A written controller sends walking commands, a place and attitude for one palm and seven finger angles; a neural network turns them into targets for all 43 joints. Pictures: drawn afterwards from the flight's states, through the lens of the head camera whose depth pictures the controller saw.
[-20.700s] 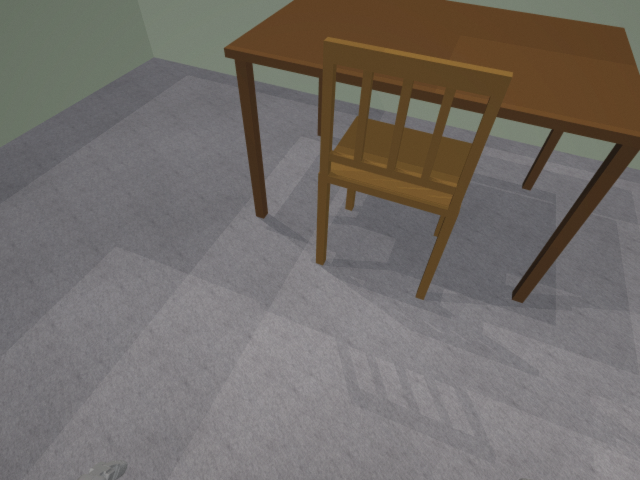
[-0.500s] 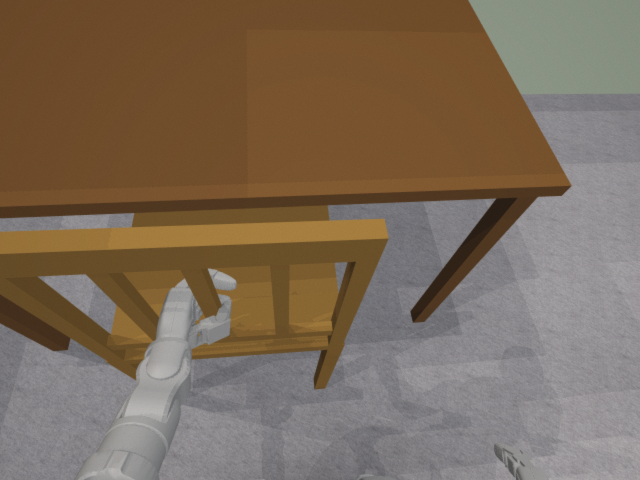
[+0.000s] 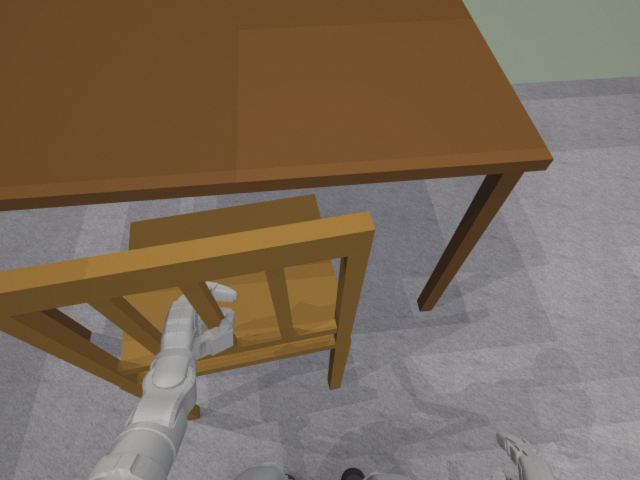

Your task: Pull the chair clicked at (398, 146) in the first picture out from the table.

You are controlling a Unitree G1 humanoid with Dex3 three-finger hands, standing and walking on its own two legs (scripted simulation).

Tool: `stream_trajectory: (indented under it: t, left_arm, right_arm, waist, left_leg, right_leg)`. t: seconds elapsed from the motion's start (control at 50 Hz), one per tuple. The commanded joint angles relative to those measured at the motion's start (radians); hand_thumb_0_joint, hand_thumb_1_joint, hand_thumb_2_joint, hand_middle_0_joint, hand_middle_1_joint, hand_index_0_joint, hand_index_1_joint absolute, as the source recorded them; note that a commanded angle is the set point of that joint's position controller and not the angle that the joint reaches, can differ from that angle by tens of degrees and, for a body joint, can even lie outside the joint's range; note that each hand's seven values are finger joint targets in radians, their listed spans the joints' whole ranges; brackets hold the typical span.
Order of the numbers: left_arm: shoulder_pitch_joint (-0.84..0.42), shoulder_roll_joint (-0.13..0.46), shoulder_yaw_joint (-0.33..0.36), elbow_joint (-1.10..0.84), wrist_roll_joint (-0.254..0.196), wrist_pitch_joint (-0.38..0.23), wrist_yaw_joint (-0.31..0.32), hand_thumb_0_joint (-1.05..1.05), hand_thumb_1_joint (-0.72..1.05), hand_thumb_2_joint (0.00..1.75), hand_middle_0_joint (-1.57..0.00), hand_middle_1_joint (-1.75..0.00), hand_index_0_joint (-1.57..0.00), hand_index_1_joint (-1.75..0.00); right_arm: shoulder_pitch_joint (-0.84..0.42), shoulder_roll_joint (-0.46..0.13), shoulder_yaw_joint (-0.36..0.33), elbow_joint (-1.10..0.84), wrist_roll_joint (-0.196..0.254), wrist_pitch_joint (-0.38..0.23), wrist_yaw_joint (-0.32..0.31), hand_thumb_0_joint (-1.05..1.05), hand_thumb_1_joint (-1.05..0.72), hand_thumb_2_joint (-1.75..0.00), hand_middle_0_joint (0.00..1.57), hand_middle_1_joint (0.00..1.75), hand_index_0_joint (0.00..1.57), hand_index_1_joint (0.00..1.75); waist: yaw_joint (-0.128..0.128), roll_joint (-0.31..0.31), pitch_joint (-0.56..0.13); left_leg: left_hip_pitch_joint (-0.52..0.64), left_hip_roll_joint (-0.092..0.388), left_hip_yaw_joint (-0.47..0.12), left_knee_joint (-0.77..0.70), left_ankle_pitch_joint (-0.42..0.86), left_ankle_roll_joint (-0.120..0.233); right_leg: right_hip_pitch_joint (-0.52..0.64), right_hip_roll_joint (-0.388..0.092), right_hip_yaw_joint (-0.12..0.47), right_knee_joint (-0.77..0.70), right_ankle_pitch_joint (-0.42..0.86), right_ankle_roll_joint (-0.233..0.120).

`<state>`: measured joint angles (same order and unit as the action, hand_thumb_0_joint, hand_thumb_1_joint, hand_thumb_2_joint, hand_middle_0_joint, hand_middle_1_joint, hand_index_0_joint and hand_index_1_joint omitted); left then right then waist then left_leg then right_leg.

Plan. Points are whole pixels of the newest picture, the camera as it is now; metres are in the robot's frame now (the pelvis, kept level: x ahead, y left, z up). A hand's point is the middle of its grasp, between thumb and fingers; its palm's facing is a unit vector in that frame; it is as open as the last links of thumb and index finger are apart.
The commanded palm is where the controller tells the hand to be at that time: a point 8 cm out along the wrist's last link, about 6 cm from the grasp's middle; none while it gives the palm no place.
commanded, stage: step backward, pulling the chair out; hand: left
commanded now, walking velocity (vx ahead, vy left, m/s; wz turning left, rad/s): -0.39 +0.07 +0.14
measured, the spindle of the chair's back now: (212, 316) +0.34 +0.16 -0.08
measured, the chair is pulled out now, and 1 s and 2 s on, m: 0.10 0.26 0.34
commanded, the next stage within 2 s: none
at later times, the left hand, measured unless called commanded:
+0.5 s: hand (214, 393) +0.23 +0.14 -0.07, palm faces -0.05 -0.99 -0.15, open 5.4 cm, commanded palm +0.21 +0.19 -0.07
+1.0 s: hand (210, 463) +0.15 +0.14 -0.08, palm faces -0.03 -0.99 -0.16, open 5.3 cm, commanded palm +0.13 +0.19 -0.07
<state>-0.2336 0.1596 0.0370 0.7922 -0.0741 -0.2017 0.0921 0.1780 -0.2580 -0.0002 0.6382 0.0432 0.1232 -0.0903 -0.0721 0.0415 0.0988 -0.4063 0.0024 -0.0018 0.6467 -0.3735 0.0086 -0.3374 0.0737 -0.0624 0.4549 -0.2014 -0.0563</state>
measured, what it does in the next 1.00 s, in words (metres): walks backwards: left foot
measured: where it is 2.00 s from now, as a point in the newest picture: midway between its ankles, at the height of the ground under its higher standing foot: outside the picture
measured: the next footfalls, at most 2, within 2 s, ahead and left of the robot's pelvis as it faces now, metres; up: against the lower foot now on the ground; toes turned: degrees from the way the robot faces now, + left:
left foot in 0.14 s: +0.00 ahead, +0.16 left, +0.00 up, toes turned -2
left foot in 1.24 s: -0.16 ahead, +0.18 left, +0.00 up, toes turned +7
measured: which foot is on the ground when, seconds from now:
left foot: up 0.00-0.12, down 0.14-1.00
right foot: down 0.00-1.00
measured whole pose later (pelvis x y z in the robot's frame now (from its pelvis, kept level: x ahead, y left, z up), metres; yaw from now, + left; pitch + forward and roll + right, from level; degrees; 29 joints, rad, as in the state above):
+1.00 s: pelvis -0.16 +0.01 -0.01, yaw +0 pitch -1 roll -2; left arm -0.25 0.16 -0.05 0.80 -0.05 -0.19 0.09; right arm 0.18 -0.21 -0.01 0.68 0.02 0.04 -0.09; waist -0.06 0.03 0.15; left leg -0.44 0.06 -0.08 0.56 -0.11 -0.03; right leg -0.36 0.05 -0.06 0.52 -0.15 -0.02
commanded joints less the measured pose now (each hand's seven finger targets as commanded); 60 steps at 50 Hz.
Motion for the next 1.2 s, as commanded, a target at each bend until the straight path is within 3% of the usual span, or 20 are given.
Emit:
stream_trajectory:
  t: [0.0, 0.08, 0.14, 0.16, 0.2, 0.3, 0.4, 0.46, 0.52, 0.58, 0.62, 0.68, 0.74, 0.8, 0.92, 0.98, 1.02, 1.08, 1.12, 1.18]
  left_arm:
    - [-0.133, 0.172, -0.002, -0.156, 0.058, -0.027, 0.008, 0.0, 0.9, 0.9, -0.5, -1.45, -0.5, -1.45]
    - [-0.096, 0.157, -0.025, -0.19, 0.054, -0.023, 0.008, 0.0, 0.9, 0.9, -0.5, -1.45, -0.5, -1.45]
    - [-0.105, 0.093, -0.081, -0.27, 0.051, -0.028, 0.001, 0.0, 0.9, 0.9, -0.5, -1.45, -0.5, -1.45]
    - [-0.125, 0.074, -0.099, -0.278, 0.048, -0.034, -0.006, 0.0, 0.9, 0.9, -0.5, -1.45, -0.5, -1.45]
    - [-0.125, 0.063, -0.109, -0.326, 0.055, -0.033, -0.01, 0.0, 0.9, 0.9, -0.5, -1.45, -0.5, -1.45]
    - [-0.123, 0.06, -0.087, -0.307, 0.069, -0.025, -0.007, 0.0, 0.9, 0.9, -0.5, -1.45, -0.5, -1.45]
    - [-0.184, 0.068, -0.071, -0.217, 0.092, -0.045, -0.006, 0.0, 0.9, 0.9, -0.5, -1.45, -0.5, -1.45]
    - [-0.207, 0.093, -0.049, -0.198, 0.098, -0.068, -0.011, 0.0, 0.9, 0.9, -0.5, -1.45, -0.5, -1.45]
    - [-0.158, 0.111, -0.035, -0.189, 0.079, -0.082, -0.013, 0.0, 0.9, 0.9, -0.5, -1.45, -0.5, -1.45]
    - [-0.123, 0.151, -0.016, -0.193, 0.064, -0.081, -0.004, 0.0, 0.9, 0.9, -0.5, -1.45, -0.5, -1.45]
    - [-0.106, 0.141, -0.023, -0.206, 0.06, -0.072, 0.0, 0.0, 0.9, 0.9, -0.5, -1.45, -0.5, -1.45]
    - [-0.113, 0.132, -0.035, -0.216, 0.055, -0.06, 0.009, 0.0, 0.9, 0.9, -0.5, -1.45, -0.5, -1.45]
    - [-0.142, 0.088, -0.073, -0.246, 0.053, -0.071, 0.008, 0.0, 0.9, 0.9, -0.5, -1.45, -0.5, -1.45]
    - [-0.202, 0.076, -0.096, -0.253, 0.051, -0.066, 0.005, 0.0, 0.9, 0.9, -0.5, -1.45, -0.5, -1.45]
    - [-0.204, 0.08, -0.094, -0.201, 0.054, -0.073, -0.006, 0.0, 0.9, 0.9, -0.5, -1.45, -0.5, -1.45]
    - [-0.2, 0.13, -0.065, -0.185, 0.061, -0.075, -0.002, 0.0, 0.9, 0.9, -0.5, -1.45, -0.5, -1.45]
    - [-0.217, 0.143, -0.054, -0.139, 0.069, -0.058, 0.024, 0.0, 0.9, 0.9, -0.5, -1.45, -0.5, -1.45]
    - [-0.205, 0.122, -0.035, -0.106, 0.066, -0.028, 0.029, 0.0, 0.9, 0.9, -0.5, -1.45, -0.5, -1.45]
    - [-0.202, 0.101, -0.03, -0.102, 0.071, -0.038, 0.029, 0.0, 0.9, 0.9, -0.5, -1.45, -0.5, -1.45]
    - [-0.202, 0.068, -0.062, -0.083, 0.058, -0.046, 0.027, 0.0, 0.9, 0.9, -0.5, -1.45, -0.5, -1.45]
  right_arm:
    - [0.009, -0.132, -0.044, -0.098, 0.002, -0.029, -0.024, 0.0, -0.9, -0.9, 0.2, 0.3, 0.2, 0.3]
    - [-0.004, -0.137, -0.04, -0.095, -0.006, -0.027, -0.03, 0.0, -0.9, -0.9, 0.2, 0.3, 0.2, 0.3]
    - [0.005, -0.132, -0.049, -0.13, -0.01, -0.014, -0.027, 0.0, -0.9, -0.9, 0.2, 0.3, 0.2, 0.3]
    - [0.009, -0.125, -0.052, -0.135, -0.005, -0.016, -0.02, 0.0, -0.9, -0.9, 0.2, 0.3, 0.2, 0.3]
    - [-0.009, -0.115, -0.043, -0.15, -0.026, -0.023, -0.024, 0.0, -0.9, -0.9, 0.2, 0.3, 0.2, 0.3]
    - [-0.009, -0.104, -0.055, -0.119, -0.062, -0.047, -0.003, 0.0, -0.9, -0.9, 0.2, 0.3, 0.2, 0.3]
    - [0.04, -0.103, -0.064, -0.03, -0.068, -0.088, 0.003, 0.0, -0.9, -0.9, 0.2, 0.3, 0.2, 0.3]
    - [0.061, -0.109, -0.074, -0.006, -0.055, -0.101, -0.001, 0.0, -0.9, -0.9, 0.2, 0.3, 0.2, 0.3]
    - [0.039, -0.094, -0.074, -0.025, -0.036, -0.106, -0.008, 0.0, -0.9, -0.9, 0.2, 0.3, 0.2, 0.3]
    - [-0.003, -0.088, -0.062, -0.05, -0.02, -0.107, -0.018, 0.0, -0.9, -0.9, 0.2, 0.3, 0.2, 0.3]
    - [-0.035, -0.084, -0.051, -0.062, -0.02, -0.103, -0.023, 0.0, -0.9, -0.9, 0.2, 0.3, 0.2, 0.3]
    - [-0.04, -0.102, -0.044, -0.061, -0.027, -0.109, -0.033, 0.0, -0.9, -0.9, 0.2, 0.3, 0.2, 0.3]
    - [-0.024, -0.121, -0.051, -0.072, -0.032, -0.107, -0.03, 0.0, -0.9, -0.9, 0.2, 0.3, 0.2, 0.3]
    - [-0.04, -0.108, -0.046, -0.078, -0.034, -0.099, -0.023, 0.0, -0.9, -0.9, 0.2, 0.3, 0.2, 0.3]
    - [0.029, -0.112, -0.064, -0.047, -0.027, -0.114, -0.018, 0.0, -0.9, -0.9, 0.2, 0.3, 0.2, 0.3]
    - [0.005, -0.103, -0.069, -0.054, -0.019, -0.127, -0.023, 0.0, -0.9, -0.9, 0.2, 0.3, 0.2, 0.3]
    - [-0.022, -0.09, -0.061, -0.03, -0.016, -0.128, -0.021, 0.0, -0.9, -0.9, 0.2, 0.3, 0.2, 0.3]
    - [-0.052, -0.083, -0.036, -0.012, -0.033, -0.137, -0.021, 0.0, -0.9, -0.9, 0.2, 0.3, 0.2, 0.3]
    - [-0.049, -0.066, -0.02, -0.008, -0.031, -0.154, -0.019, 0.0, -0.9, -0.9, 0.2, 0.3, 0.2, 0.3]
    - [0.012, -0.09, -0.021, 0.028, -0.03, -0.169, -0.03, 0.0, -0.9, -0.9, 0.2, 0.3, 0.2, 0.3]
  waist:
    - [0.029, -0.085, -0.398]
    - [0.021, -0.008, -0.384]
    - [0.027, -0.004, -0.417]
    - [0.027, -0.054, -0.424]
    - [0.026, 0.089, -0.415]
    - [0.033, 0.192, -0.36]
    - [0.011, 0.088, -0.35]
    - [-0.004, 0.054, -0.448]
    - [0.001, -0.025, -0.47]
    - [0.02, -0.05, -0.422]
    - [0.032, -0.077, -0.377]
    - [0.019, -0.067, -0.337]
    - [0.021, 0.041, -0.333]
    - [0.023, 0.185, -0.251]
    - [0.013, 0.137, -0.329]
    - [0.02, -0.029, -0.246]
    - [0.035, -0.158, -0.273]
    - [0.052, -0.131, -0.301]
    - [0.045, -0.143, -0.29]
    - [0.031, -0.137, -0.28]
  left_leg:
    - [-0.03, 0.025, -0.108, 0.102, -0.095, -0.013]
    - [0.028, 0.056, -0.123, -0.138, 0.151, -0.011]
    - [0.148, 0.13, -0.149, -0.213, 0.561, 0.026]
    - [0.171, 0.134, -0.124, -0.213, 0.525, 0.026]
    - [0.195, 0.17, -0.161, -0.254, 0.616, 0.038]
    - [0.202, 0.292, -0.25, -0.27, 0.691, 0.103]
    - [0.312, 0.277, -0.245, -0.12, 0.862, 0.087]
    - [0.308, 0.205, -0.167, -0.079, 0.824, 0.042]
    - [0.18, 0.125, -0.086, -0.05, 0.519, 0.0]
    - [0.073, 0.051, -0.056, 0.018, 0.085, -0.021]
    - [0.052, 0.043, -0.073, 0.045, 0.009, -0.018]
    - [0.098, 0.065, -0.102, -0.072, 0.156, -0.005]
    - [0.1, 0.192, -0.262, -0.259, 0.369, 0.074]
    - [-0.004, 0.26, -0.341, -0.366, 0.105, 0.124]
    - [0.087, 0.205, -0.239, -0.233, 0.193, 0.091]
    - [-0.045, 0.098, -0.144, -0.11, -0.1, 0.029]
    - [0.129, 0.001, -0.034, 0.302, -0.065, -0.037]
    - [0.0, 0.005, -0.114, 0.487, -0.127, -0.034]
    - [0.009, 0.028, -0.1, 0.267, -0.125, -0.033]
    - [0.096, 0.032, -0.038, -0.146, 0.008, -0.029]
  right_leg:
    - [0.33, -0.418, 0.258, -0.071, 0.759, -0.023]
    - [0.349, -0.337, 0.159, -0.003, 0.669, 0.001]
    - [0.283, -0.178, 0.087, 0.044, 0.47, 0.077]
    - [0.273, -0.162, 0.091, 0.022, 0.382, 0.088]
    - [0.219, -0.131, 0.059, 0.076, 0.292, 0.062]
    - [0.062, -0.096, 0.079, 0.215, -0.155, 0.043]
    - [0.055, -0.109, 0.094, 0.014, 0.088, 0.036]
    - [0.162, -0.124, 0.085, -0.031, 0.376, 0.033]
    - [0.251, -0.213, 0.127, -0.012, 0.517, 0.005]
    - [0.236, -0.319, 0.188, -0.06, 0.448, -0.028]
    - [0.176, -0.339, 0.188, -0.091, 0.266, -0.026]
    - [0.141, -0.282, 0.123, -0.059, 0.202, -0.009]
    - [0.149, -0.111, 0.077, 0.07, 0.013, 0.056]
    - [0.119, -0.08, 0.097, 0.168, -0.213, 0.038]
    - [0.178, -0.09, 0.108, 0.007, -0.076, 0.041]
    - [0.107, -0.226, 0.246, -0.133, -0.295, -0.022]
    - [-0.146, -0.42, 0.331, -0.316, -0.54, -0.09]
    - [-0.021, -0.447, 0.265, -0.217, -0.182, -0.131]
    - [0.067, -0.379, 0.154, -0.11, 0.049, -0.082]
    - [0.141, -0.315, 0.129, -0.032, 0.145, -0.026]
